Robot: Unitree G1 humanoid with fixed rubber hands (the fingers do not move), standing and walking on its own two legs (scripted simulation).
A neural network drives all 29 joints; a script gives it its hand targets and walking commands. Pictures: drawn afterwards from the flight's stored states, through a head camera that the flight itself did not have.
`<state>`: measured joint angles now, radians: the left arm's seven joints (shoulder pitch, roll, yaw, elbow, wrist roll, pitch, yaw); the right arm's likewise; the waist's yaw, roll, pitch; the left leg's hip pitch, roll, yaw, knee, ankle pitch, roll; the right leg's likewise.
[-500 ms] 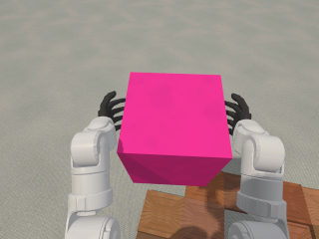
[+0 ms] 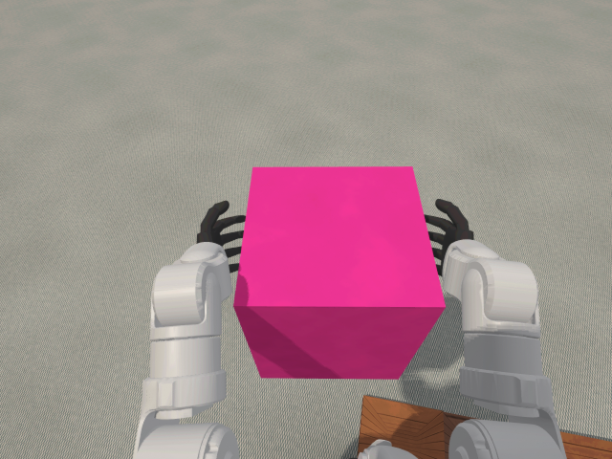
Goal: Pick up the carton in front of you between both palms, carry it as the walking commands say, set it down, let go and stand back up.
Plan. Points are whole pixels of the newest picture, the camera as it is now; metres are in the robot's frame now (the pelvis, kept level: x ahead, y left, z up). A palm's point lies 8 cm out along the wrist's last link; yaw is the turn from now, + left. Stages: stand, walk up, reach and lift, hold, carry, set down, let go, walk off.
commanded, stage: carry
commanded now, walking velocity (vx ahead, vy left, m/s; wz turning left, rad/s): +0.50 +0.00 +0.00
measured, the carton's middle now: (330, 280) +0.36 +0.01 +0.03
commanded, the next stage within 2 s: none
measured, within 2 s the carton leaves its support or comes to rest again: neither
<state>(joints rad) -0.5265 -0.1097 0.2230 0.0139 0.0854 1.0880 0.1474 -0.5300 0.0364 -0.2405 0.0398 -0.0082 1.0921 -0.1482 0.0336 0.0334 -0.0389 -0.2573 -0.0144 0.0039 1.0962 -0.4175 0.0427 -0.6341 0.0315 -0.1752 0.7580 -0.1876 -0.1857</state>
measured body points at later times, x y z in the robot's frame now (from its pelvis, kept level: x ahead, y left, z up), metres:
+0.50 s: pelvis +0.29 +0.05 -0.02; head +0.26 +0.06 +0.43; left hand +0.65 +0.20 +0.17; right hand +0.64 -0.10 +0.17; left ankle +0.34 +0.12 -0.75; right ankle +0.15 -0.06 -0.65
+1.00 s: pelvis +0.59 +0.03 -0.03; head +0.64 +0.02 +0.42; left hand +0.94 +0.19 +0.06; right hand +0.95 -0.12 +0.05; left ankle +0.40 +0.12 -0.65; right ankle +0.69 -0.03 -0.75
